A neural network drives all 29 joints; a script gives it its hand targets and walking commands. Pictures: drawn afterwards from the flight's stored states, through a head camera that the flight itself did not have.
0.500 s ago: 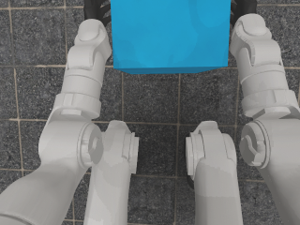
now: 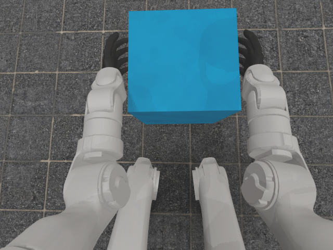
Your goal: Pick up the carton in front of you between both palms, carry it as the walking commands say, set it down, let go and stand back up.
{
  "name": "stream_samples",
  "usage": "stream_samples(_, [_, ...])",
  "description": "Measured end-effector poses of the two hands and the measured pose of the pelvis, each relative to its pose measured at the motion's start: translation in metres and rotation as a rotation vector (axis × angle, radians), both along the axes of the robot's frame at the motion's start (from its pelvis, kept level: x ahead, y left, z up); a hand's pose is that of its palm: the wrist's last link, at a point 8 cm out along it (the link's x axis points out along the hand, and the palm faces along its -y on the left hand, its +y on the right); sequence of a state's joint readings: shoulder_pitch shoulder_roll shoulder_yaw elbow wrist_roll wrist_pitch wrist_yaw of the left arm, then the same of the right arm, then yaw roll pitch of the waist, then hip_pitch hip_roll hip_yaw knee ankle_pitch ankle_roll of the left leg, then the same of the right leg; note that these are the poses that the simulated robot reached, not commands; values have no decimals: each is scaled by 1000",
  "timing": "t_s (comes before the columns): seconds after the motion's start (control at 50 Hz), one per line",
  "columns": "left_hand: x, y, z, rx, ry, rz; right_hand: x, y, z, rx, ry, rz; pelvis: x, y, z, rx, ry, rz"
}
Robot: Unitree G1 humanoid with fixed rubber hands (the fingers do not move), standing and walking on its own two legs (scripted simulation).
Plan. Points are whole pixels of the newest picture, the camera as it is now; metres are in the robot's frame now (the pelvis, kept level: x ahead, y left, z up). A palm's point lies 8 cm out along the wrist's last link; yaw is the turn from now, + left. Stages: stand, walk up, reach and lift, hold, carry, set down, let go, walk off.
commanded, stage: reach and lift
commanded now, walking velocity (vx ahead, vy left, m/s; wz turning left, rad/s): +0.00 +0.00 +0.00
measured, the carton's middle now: (180, 79) +0.51 -0.02 -0.13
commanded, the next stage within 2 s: none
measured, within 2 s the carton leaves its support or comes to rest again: neither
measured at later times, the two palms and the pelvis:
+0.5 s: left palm (70, 53) +0.46 +0.14 +0.10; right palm (294, 53) +0.45 -0.16 +0.10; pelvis +0.05 +0.00 +0.14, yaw -1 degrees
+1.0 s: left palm out of the picture +0.41 +0.14 +0.25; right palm out of the picture +0.40 -0.16 +0.25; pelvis +0.10 +0.00 +0.26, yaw -1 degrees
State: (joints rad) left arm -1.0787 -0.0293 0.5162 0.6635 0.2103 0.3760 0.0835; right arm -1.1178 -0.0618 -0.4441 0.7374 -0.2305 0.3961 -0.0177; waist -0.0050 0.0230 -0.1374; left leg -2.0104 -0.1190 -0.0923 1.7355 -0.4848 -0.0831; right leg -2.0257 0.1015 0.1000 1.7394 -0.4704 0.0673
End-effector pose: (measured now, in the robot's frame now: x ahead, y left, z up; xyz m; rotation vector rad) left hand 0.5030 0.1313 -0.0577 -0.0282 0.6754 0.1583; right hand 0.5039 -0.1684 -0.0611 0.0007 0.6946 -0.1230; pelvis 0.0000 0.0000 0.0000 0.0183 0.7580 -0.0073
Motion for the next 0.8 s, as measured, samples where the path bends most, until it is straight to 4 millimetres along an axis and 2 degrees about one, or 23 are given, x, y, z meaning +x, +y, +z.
stream_samples(0.34, [-30,4,109,-8,8,-1,-33,4,107,18,9,-21,34,0,91,-4,-111,-5])
stream_samples(0.8, [-73,10,251,-8,6,-17,-81,10,249,20,6,-41,83,3,218,-18,-395,-12])
